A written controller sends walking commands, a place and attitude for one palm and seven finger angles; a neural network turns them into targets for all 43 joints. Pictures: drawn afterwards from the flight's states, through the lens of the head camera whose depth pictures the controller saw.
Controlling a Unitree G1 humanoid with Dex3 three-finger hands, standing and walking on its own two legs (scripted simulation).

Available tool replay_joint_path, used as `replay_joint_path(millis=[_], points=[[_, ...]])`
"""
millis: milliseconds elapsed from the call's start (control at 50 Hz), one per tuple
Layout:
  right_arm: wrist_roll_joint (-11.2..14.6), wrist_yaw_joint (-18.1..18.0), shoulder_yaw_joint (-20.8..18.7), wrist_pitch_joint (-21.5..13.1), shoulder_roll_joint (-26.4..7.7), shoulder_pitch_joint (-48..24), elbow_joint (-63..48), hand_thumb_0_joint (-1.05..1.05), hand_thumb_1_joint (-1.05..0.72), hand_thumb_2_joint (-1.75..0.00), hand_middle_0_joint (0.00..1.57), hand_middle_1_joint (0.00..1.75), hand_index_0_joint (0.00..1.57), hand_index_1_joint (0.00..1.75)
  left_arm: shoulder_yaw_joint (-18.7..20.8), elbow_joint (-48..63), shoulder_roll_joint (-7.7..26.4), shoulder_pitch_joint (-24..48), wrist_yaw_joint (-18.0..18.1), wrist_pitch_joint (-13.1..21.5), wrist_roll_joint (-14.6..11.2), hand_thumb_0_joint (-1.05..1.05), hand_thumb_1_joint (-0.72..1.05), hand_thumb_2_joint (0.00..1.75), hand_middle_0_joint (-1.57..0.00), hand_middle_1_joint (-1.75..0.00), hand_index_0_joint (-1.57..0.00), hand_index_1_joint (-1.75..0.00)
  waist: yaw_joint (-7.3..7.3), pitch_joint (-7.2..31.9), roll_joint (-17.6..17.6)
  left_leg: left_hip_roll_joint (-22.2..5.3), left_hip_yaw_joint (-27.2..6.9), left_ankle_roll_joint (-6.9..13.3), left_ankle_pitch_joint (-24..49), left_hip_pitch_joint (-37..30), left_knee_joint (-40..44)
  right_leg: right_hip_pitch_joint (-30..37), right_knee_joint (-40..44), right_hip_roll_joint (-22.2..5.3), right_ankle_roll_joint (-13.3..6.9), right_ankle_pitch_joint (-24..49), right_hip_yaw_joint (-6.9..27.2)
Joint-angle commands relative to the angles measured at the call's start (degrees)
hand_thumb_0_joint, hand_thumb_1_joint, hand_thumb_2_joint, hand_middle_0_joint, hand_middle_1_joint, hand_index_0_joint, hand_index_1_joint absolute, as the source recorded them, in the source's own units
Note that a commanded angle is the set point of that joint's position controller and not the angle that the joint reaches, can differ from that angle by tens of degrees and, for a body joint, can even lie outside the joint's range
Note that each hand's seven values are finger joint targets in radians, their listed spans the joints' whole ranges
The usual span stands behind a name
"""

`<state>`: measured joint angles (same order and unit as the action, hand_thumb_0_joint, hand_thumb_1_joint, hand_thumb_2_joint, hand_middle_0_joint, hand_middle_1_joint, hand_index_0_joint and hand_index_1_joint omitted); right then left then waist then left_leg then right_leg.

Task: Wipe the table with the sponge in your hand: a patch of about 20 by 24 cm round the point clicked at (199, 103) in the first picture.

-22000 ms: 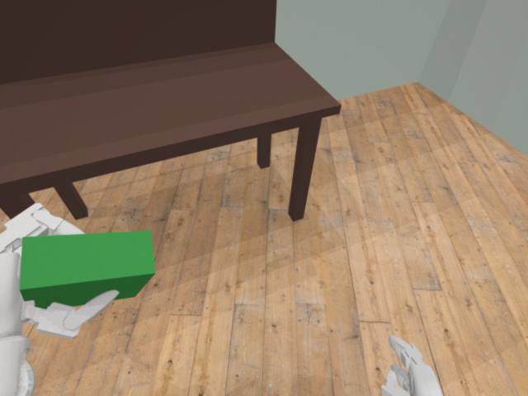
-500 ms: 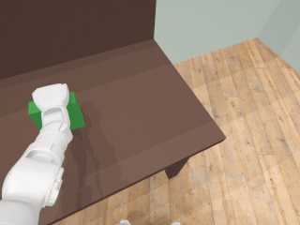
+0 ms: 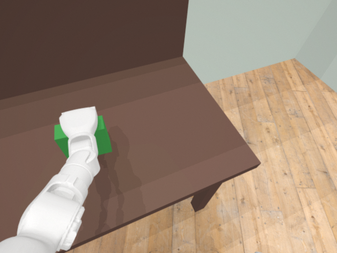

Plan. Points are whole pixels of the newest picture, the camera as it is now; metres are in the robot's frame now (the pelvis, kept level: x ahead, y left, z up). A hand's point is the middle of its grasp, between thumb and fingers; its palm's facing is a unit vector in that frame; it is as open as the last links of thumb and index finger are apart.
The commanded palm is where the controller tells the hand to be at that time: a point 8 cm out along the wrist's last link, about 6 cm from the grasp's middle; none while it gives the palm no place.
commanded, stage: wipe back along the middle lane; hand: left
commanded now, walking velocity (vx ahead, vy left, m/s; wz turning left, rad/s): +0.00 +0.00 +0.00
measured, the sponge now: (87, 143) +0.41 +0.25 -0.05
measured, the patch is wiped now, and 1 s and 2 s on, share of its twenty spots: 0.70 0.85 0.85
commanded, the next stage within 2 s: none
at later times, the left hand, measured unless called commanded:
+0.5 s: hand (93, 148) +0.37 +0.22 -0.01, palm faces -0.06 +0.00 -1.00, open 9.5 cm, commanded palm +0.32 +0.18 +0.01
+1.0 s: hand (97, 166) +0.32 +0.19 -0.01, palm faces -0.07 -0.01 -1.00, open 9.5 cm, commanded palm +0.27 +0.17 +0.01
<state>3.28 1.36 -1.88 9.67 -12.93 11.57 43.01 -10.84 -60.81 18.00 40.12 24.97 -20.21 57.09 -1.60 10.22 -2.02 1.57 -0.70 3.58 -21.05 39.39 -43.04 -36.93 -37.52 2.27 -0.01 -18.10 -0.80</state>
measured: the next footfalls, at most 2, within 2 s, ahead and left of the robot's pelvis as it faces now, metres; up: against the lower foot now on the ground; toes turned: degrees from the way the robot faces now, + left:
none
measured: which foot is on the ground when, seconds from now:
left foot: down 0.00-1.00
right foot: down 0.00-1.00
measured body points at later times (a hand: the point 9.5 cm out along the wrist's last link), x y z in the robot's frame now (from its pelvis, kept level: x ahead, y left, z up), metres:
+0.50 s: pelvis +0.01 -0.01 +0.00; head +0.05 +0.00 +0.45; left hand +0.37 +0.21 +0.04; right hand +0.16 -0.24 -0.12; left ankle -0.01 +0.07 -0.71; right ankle -0.01 -0.13 -0.71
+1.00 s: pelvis +0.00 -0.02 +0.01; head +0.01 -0.03 +0.46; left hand +0.32 +0.19 +0.04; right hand +0.17 -0.25 -0.10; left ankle -0.01 +0.07 -0.71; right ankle -0.01 -0.13 -0.71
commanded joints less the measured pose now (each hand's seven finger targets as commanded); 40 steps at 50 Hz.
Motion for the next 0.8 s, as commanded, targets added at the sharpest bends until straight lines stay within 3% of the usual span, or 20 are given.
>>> replay_joint_path(millis=[0,20,100,120,160,200,220,260,280,360,460,500,580,600,660,680,700,740,780], points=[[-0.3,-0.4,-2.8,-0.9,-8.7,0.5,-5.4,0.00,-0.90,-0.90,0.20,0.30,0.20,0.30,-1.8,2.5,-3.0,8.2,-2.3,-0.1,-0.8,0.00,0.10,1.30,-1.20,-1.60,-1.20,-1.60,-0.96,14.8,1.4,-3.3,-4.0,-3.5,23.6,-17.4,5.0,3.8,2.2,0.9,-4.1,14.1,-2.6],[-0.3,-0.3,-2.9,-0.8,-8.3,-0.2,-5.6,0.00,-0.90,-0.90,0.20,0.30,0.20,0.30,-3.5,3.4,-5.1,8.8,-2.4,-0.2,-0.8,0.00,0.10,1.30,-1.20,-1.60,-1.20,-1.60,-1.44,14.4,1.5,-3.4,-3.9,-3.5,23.8,-17.9,4.8,3.1,2.4,0.9,-4.0,14.2,-2.6],[-0.5,0.1,-3.1,-0.3,-8.1,-1.1,-5.9,0.00,-0.90,-0.90,0.20,0.30,0.20,0.30,-5.3,5.4,-8.4,7.5,-2.4,-1.1,-1.4,0.00,0.10,1.30,-1.20,-1.60,-1.20,-1.60,-1.11,15.5,2.0,-3.8,-4.3,-3.9,26.7,-19.7,4.3,3.3,2.1,1.1,-4.1,15.2,-2.8],[-0.5,0.3,-3.0,-0.1,-8.1,-1.2,-6.1,0.00,-0.90,-0.90,0.20,0.30,0.20,0.30,-4.2,5.4,-7.1,4.9,-2.5,-1.7,-1.2,0.00,0.10,1.30,-1.20,-1.60,-1.20,-1.60,-0.36,15.8,2.2,-3.6,-4.4,-3.9,26.7,-19.3,4.4,4.3,2.1,1.0,-4.2,15.2,-2.8],[-0.4,0.3,-2.8,0.4,-7.9,-2.3,-6.3,0.00,-0.90,-0.90,0.20,0.30,0.20,0.30,-5.8,6.0,-8.6,4.8,-2.6,-2.4,-0.9,0.00,0.10,1.30,-1.20,-1.60,-1.20,-1.60,-0.91,14.1,4.3,-3.3,-4.0,-3.7,25.8,-18.2,4.5,5.1,2.3,0.8,-4.1,16.6,-2.6],[-0.5,0.4,-2.9,0.5,-7.9,-2.8,-6.7,0.00,-0.90,-0.90,0.20,0.30,0.20,0.30,-6.5,8.2,-10.0,3.4,-2.6,-2.9,-1.7,0.00,0.10,1.30,-1.20,-1.60,-1.20,-1.60,-0.39,15.2,3.4,-3.4,-4.2,-3.6,28.2,-19.3,4.2,5.9,2.0,0.9,-4.2,17.9,-2.6],[-0.4,0.5,-2.9,0.7,-7.9,-2.9,-6.7,0.00,-0.90,-0.90,0.20,0.30,0.20,0.30,-5.3,8.4,-8.4,1.3,-2.7,-3.3,-1.2,0.00,0.10,1.30,-1.20,-1.60,-1.20,-1.60,0.26,15.9,3.4,-3.3,-3.9,-3.6,29.0,-19.4,4.0,6.8,1.9,0.7,-4.3,19.0,-2.4],[-0.3,0.5,-2.6,1.1,-7.8,-4.0,-7.2,0.00,-0.90,-0.90,0.20,0.30,0.20,0.30,-5.9,9.7,-8.9,0.0,-2.8,-4.1,-1.5,0.00,0.10,1.30,-1.20,-1.60,-1.20,-1.60,0.12,14.7,5.1,-2.8,-3.2,-3.2,27.3,-18.1,4.4,8.6,2.3,0.6,-4.2,20.6,-2.1],[-0.2,0.4,-2.6,1.2,-8.0,-4.4,-7.3,0.00,-0.90,-0.90,0.20,0.30,0.20,0.30,-4.0,10.6,-7.2,-0.9,-2.6,-4.4,-1.8,0.00,0.10,1.30,-1.20,-1.60,-1.20,-1.60,0.60,15.1,5.0,-2.8,-3.2,-3.3,28.0,-17.9,4.4,9.8,2.0,0.5,-4.4,21.8,-1.9],[0.1,0.1,-2.0,1.5,-7.8,-5.8,-8.6,0.00,-0.90,-0.90,0.20,0.30,0.20,0.30,-5.0,13.0,-7.1,-4.3,-2.9,-6.3,-1.6,0.00,0.10,1.30,-1.20,-1.60,-1.20,-1.60,1.19,13.1,4.7,-1.9,-2.4,-2.8,24.6,-16.4,5.3,11.8,2.6,0.3,-4.4,22.2,-1.5],[0.4,0.1,-1.8,1.4,-7.6,-7.6,-10.2,0.00,-0.90,-0.90,0.20,0.30,0.20,0.30,-6.5,17.1,-8.2,-10.2,-3.5,-7.6,-1.6,0.00,0.10,1.30,-1.20,-1.60,-1.20,-1.60,2.15,13.2,4.5,-1.8,-2.5,-2.8,25.8,-17.4,5.4,13.2,2.4,0.3,-4.6,23.1,-1.4],[0.5,-0.2,-1.7,1.5,-7.8,-8.0,-10.4,0.00,-0.90,-0.90,0.20,0.30,0.20,0.30,-7.1,18.2,-8.3,-8.8,-3.8,-8.1,-1.8,0.00,0.10,1.30,-1.20,-1.60,-1.20,-1.60,1.50,11.3,5.2,-1.7,-2.6,-2.6,23.8,-17.1,5.7,12.8,2.9,0.4,-4.6,22.0,-1.4],[0.8,-0.7,-1.4,1.2,-7.8,-9.2,-10.9,0.00,-0.90,-0.90,0.20,0.30,0.20,0.30,-4.6,19.4,-5.8,-11.8,-3.8,-8.6,-1.4,0.00,0.10,1.30,-1.20,-1.60,-1.20,-1.60,2.61,10.8,5.8,-1.1,-2.4,-2.7,21.4,-16.1,6.4,14.3,3.1,0.2,-4.8,22.2,-0.3],[0.7,-0.7,-1.3,1.2,-7.6,-9.4,-11.6,0.00,-0.90,-0.90,0.20,0.30,0.20,0.30,-7.2,21.2,-8.0,-12.2,-4.0,-8.7,-1.8,0.00,0.10,1.30,-1.20,-1.60,-1.20,-1.60,2.34,10.9,4.6,-0.9,-1.7,-2.4,21.0,-16.4,6.3,14.8,3.3,0.1,-4.7,22.5,-0.5],[0.9,-0.8,-1.1,1.0,-7.5,-10.1,-11.7,0.00,-0.90,-0.90,0.20,0.30,0.20,0.30,-7.8,21.6,-8.3,-12.1,-4.3,-9.0,-1.5,0.00,0.10,1.30,-1.20,-1.60,-1.20,-1.60,2.12,9.6,5.5,-0.9,-1.9,-2.4,18.9,-16.2,6.8,14.0,3.5,0.2,-4.7,20.2,-0.5],[0.9,-0.9,-1.4,0.9,-7.8,-10.1,-11.5,0.00,-0.90,-0.90,0.20,0.30,0.20,0.30,-5.0,21.5,-5.9,-13.4,-4.0,-8.9,-1.6,0.00,0.10,1.30,-1.20,-1.60,-1.20,-1.60,2.89,10.1,6.0,-0.8,-2.2,-2.4,18.7,-16.0,6.7,14.5,3.6,0.3,-4.9,20.3,0.1],[0.9,-1.0,-1.0,0.8,-7.5,-10.2,-12.2,0.00,-0.90,-0.90,0.20,0.30,0.20,0.30,-7.6,22.6,-8.0,-14.3,-4.3,-8.8,-1.8,0.00,0.10,1.30,-1.20,-1.60,-1.20,-1.60,2.53,10.4,5.9,-0.5,-1.7,-2.1,18.5,-16.1,6.7,15.3,3.7,0.1,-4.7,21.1,0.0],[1.0,-1.4,-0.8,0.8,-7.7,-10.5,-12.1,0.00,-0.90,-0.90,0.20,0.30,0.20,0.30,-6.4,22.7,-6.2,-13.6,-4.4,-8.9,-1.5,0.00,0.10,1.30,-1.20,-1.60,-1.20,-1.60,2.29,9.1,6.7,-0.4,-1.6,-2.2,16.7,-15.3,7.1,15.4,4.2,-0.1,-4.6,20.4,0.7],[1.0,-1.4,-1.0,0.5,-7.8,-10.9,-12.0,0.00,-0.90,-0.90,0.20,0.30,0.20,0.30,-4.2,23.1,-4.6,-16.3,-4.2,-8.8,-1.5,0.00,0.10,1.30,-1.20,-1.60,-1.20,-1.60,3.46,9.7,6.1,-0.3,-1.8,-2.4,16.8,-15.3,7.3,15.8,4.0,0.0,-4.9,20.4,1.2]])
